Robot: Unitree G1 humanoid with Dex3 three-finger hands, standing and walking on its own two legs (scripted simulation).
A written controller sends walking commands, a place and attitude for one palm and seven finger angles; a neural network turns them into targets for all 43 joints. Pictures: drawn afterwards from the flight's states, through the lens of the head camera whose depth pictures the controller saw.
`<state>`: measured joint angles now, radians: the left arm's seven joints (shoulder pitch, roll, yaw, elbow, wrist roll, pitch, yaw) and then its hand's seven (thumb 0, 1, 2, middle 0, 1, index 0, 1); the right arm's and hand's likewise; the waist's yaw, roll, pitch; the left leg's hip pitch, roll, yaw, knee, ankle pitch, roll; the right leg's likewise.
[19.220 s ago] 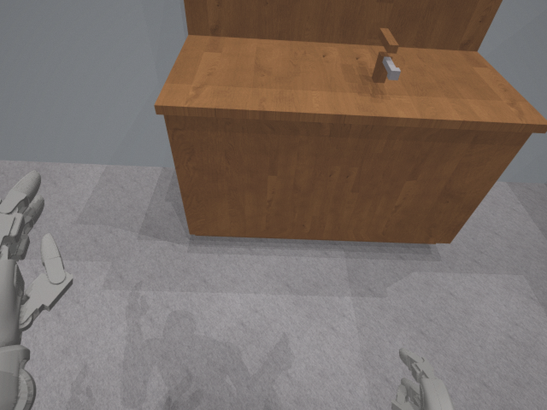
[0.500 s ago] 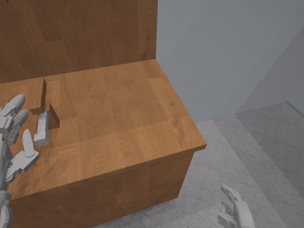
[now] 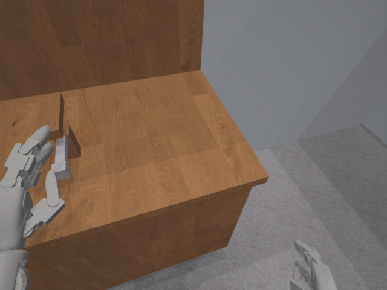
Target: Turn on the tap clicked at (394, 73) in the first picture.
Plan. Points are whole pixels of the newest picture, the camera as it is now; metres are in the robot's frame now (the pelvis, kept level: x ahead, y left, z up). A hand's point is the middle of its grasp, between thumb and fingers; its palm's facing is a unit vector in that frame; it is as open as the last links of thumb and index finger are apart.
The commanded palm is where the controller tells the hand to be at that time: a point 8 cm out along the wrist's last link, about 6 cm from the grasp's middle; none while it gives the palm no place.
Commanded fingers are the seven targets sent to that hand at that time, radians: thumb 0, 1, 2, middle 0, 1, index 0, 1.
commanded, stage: come to a stop and stand still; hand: left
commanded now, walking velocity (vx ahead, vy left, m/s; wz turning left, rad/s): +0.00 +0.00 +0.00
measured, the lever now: (61, 170) +0.33 +0.31 +0.05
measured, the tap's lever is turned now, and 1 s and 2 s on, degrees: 0 0 0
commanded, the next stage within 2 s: look again from close up in 0.64 s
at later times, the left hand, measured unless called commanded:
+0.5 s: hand (1, 179) +0.23 +0.31 +0.17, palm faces +0.39 -0.85 -0.37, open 7.4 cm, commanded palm +0.17 +0.34 +0.18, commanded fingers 0.00 0.90 0.90 -0.20 -0.30 -0.20 -0.30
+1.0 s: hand (11, 183) +0.23 +0.29 +0.17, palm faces +0.40 -0.84 -0.36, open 7.4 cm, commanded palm +0.17 +0.32 +0.18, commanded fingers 0.00 0.90 0.90 -0.20 -0.30 -0.20 -0.30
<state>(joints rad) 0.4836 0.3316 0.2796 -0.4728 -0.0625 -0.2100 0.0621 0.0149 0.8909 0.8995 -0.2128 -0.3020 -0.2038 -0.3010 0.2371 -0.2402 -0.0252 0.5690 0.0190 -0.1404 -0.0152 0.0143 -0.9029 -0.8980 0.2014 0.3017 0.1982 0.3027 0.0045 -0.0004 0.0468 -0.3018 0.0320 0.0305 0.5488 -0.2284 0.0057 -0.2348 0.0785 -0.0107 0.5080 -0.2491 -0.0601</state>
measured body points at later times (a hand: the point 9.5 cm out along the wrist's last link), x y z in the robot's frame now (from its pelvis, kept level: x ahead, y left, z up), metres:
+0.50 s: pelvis +0.01 +0.06 +0.01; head +0.04 +0.10 +0.45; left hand +0.21 +0.36 +0.19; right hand +0.20 -0.14 -0.06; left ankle +0.05 +0.12 -0.73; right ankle +0.02 -0.08 -0.73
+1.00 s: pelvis +0.02 +0.04 +0.01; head +0.03 +0.06 +0.46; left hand +0.20 +0.33 +0.19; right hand +0.20 -0.18 -0.06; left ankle +0.05 +0.12 -0.73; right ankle +0.02 -0.08 -0.73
